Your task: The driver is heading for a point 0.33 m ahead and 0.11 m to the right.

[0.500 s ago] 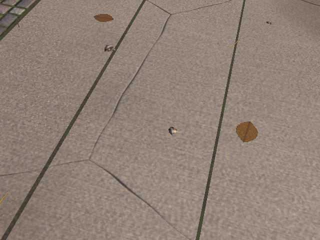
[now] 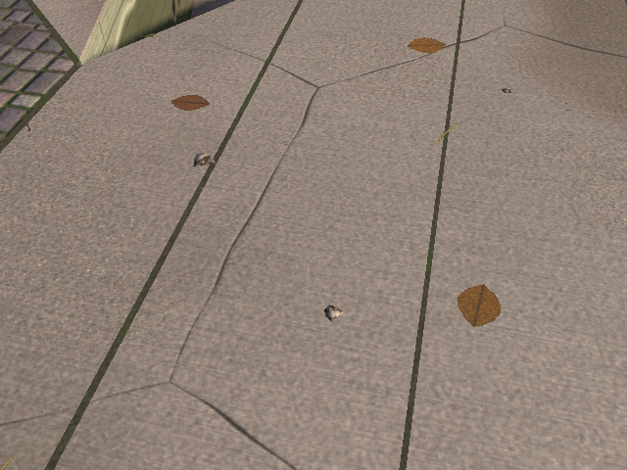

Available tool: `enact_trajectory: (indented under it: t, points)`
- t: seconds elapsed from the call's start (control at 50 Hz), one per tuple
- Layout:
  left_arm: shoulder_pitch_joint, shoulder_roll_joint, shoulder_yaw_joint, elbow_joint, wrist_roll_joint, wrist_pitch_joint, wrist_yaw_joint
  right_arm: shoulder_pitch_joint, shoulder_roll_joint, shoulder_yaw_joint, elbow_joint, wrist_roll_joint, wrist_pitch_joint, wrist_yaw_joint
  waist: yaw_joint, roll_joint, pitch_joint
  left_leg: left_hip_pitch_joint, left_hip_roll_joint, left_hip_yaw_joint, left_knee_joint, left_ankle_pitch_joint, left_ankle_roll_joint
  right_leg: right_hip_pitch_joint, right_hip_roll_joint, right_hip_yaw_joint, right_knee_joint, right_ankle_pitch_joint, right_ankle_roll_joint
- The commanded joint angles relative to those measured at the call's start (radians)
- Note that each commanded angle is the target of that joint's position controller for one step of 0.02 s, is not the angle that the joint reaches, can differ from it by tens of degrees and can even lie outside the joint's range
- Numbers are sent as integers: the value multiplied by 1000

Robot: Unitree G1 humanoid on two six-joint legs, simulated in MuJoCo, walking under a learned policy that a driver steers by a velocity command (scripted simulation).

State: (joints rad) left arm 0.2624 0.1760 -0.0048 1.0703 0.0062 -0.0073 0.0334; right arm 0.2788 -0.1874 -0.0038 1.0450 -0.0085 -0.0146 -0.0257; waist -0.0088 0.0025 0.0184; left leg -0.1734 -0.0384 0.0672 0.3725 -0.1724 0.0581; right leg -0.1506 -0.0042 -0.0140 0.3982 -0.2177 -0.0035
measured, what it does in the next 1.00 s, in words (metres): walks ahead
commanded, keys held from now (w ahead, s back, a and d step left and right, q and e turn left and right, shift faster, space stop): no key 0.44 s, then w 0.44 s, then no key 0.12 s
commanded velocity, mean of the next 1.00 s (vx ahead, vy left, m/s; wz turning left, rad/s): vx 0.16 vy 0.00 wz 0.00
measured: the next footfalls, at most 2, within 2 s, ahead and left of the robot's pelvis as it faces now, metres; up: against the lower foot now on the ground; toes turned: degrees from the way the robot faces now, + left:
left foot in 1.14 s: +0.36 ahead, +0.04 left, +0.00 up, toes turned +3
right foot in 1.48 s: +0.32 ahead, -0.15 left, +0.00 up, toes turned -2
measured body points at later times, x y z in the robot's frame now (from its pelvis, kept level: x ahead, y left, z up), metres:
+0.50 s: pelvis +0.01 +0.00 +0.00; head +0.01 +0.00 +0.45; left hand -0.01 +0.21 -0.16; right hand +0.00 -0.22 -0.16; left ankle +0.02 +0.08 -0.74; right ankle +0.00 -0.12 -0.74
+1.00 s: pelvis +0.14 -0.04 +0.00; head +0.16 -0.06 +0.45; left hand +0.03 +0.17 -0.14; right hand +0.25 -0.28 -0.15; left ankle +0.22 +0.08 -0.69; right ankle +0.04 -0.12 -0.74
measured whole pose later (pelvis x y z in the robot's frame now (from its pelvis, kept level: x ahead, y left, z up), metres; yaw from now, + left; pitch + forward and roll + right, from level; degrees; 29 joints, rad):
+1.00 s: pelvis +0.14 -0.04 +0.00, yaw -1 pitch +1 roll +1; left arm 0.52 0.13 0.01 1.13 0.02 -0.09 0.02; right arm 0.13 -0.20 -0.05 1.01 -0.03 -0.04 0.02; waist 0.03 0.02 0.01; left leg -0.58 0.04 0.06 0.87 -0.19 0.04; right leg 0.02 0.04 -0.05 0.23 -0.28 -0.06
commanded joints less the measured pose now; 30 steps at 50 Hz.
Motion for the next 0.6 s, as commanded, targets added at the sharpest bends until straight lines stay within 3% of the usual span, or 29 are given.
enact_trajectory:
  t: [0.02, 0.44, 0.46, 0.5, 0.54, 0.56, 0.6]
  points:
    - [45, 86, 12, -1, 0, -6, 5, 42, -73, -12, 3, 1, -5, -7, 3, -13, 36, 18, 120, -135, -76, 42, 1, -48, -98, 104, -85, 78, -37]
    - [101, 39, -4, 80, 2, -1, 13, 78, -32, -1, 99, 1, 3, -17, 4, -9, 61, 12, 127, -138, -74, 39, -1, -47, -88, 92, -86, 73, -37]
    - [114, 34, -4, 85, 3, -1, 13, 87, -29, 0, 103, 0, 3, -17, 4, -5, 41, 18, 119, -138, -83, -42, 0, -40, -78, 87, -90, 2, -38]
    - [123, 50, 6, 79, 8, 4, 10, 94, -63, -17, 100, 1, 12, -15, 3, 20, 59, -16, 98, -147, -76, -315, 26, -80, -29, 54, -35, -227, -57]
    - [102, 48, 11, 53, 19, 9, 2, 122, -81, -31, 94, -3, 22, -10, -14, 46, 139, -65, 133, -222, -110, -579, 73, -204, -3, 45, 32, -405, -78]
    - [82, 28, 8, 36, 24, 6, -4, 155, -84, -36, 98, -3, 23, -8, -29, 73, 163, -46, 182, -296, -146, -640, 102, -265, 11, 26, 94, -387, -78]
    - [48, -1, 4, 6, 37, -11, -15, 208, -107, -54, 111, -8, 18, -7, -45, 136, 147, -15, 315, -462, -248, -667, 172, -295, 11, -49, 262, -218, -67]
